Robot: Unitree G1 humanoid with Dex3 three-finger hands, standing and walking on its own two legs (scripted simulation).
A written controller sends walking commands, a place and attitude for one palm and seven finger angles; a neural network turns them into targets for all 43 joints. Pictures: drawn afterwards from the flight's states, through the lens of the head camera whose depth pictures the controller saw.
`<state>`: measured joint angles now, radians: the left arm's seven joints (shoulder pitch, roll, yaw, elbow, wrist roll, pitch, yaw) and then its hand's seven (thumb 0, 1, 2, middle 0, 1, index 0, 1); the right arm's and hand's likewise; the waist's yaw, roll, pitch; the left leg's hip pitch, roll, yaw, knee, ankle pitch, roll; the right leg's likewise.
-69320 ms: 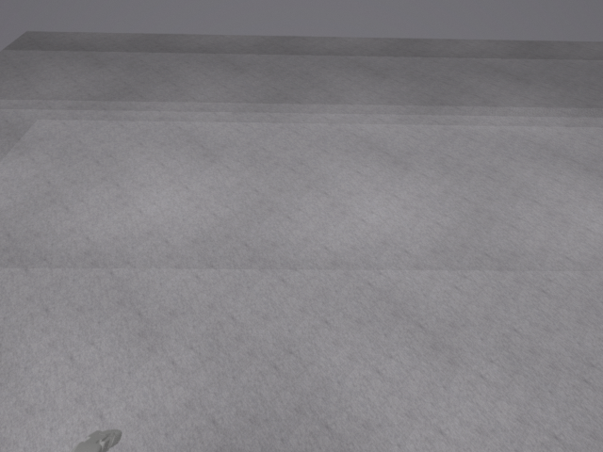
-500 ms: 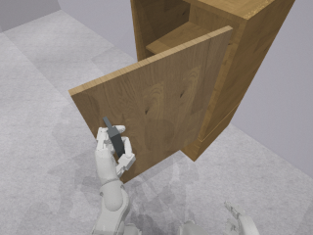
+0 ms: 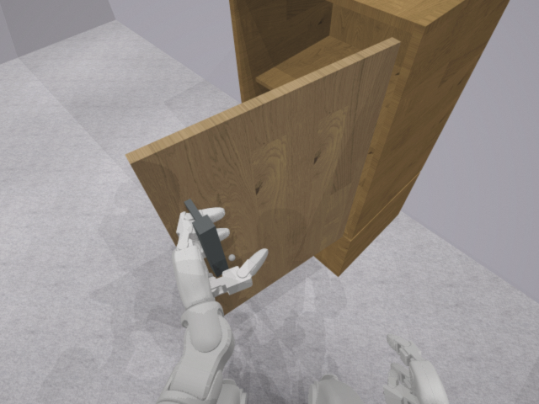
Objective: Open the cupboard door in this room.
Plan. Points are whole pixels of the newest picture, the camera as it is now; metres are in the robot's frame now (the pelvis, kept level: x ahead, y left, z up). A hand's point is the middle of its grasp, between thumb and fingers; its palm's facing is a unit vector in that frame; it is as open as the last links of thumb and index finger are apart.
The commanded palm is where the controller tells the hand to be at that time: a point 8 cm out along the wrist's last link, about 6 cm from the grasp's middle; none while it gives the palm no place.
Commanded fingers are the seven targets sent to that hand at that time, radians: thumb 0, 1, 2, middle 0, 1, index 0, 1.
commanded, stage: open thumb and fingers to let go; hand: left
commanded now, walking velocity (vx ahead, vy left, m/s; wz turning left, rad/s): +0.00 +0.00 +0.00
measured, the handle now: (206, 238) +0.35 +0.12 +0.04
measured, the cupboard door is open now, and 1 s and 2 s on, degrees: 80 83 81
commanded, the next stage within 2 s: slide the hand sideways off the handle in 0.42 s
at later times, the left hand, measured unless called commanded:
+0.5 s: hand (229, 260) +0.31 +0.08 +0.04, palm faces +0.29 -0.96 -0.01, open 14.3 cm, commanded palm +0.27 +0.12 +0.04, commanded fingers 0.00 -0.50 0.30 -0.15 -0.30 -0.15 -0.30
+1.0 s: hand (223, 291) +0.27 +0.08 +0.04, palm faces -0.16 -0.99 +0.02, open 16.0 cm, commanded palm +0.25 +0.15 +0.04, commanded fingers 0.00 -0.50 0.30 -0.15 -0.30 -0.15 -0.30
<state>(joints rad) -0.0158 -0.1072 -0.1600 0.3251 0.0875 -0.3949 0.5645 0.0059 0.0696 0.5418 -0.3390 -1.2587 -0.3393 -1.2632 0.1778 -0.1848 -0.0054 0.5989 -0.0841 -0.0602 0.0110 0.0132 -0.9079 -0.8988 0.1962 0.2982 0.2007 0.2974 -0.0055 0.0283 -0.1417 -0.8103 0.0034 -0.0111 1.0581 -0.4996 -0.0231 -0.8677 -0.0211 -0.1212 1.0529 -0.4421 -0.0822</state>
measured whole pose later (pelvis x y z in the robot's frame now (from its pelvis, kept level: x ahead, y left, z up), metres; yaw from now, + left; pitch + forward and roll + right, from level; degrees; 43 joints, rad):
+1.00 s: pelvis -0.01 +0.04 -0.01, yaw -2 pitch +14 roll +0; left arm 0.13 0.03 -0.23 0.12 -0.01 -0.36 0.09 -0.01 -0.50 0.30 -0.21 -0.35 -0.23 -0.34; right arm 0.24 -0.22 0.02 0.46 -0.02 -0.06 0.02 0.01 -0.91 -0.90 0.20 0.30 0.20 0.30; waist -0.02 0.02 -0.12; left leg -0.84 -0.01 0.04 1.13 -0.54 0.04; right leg -0.90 -0.03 -0.07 1.10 -0.44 -0.02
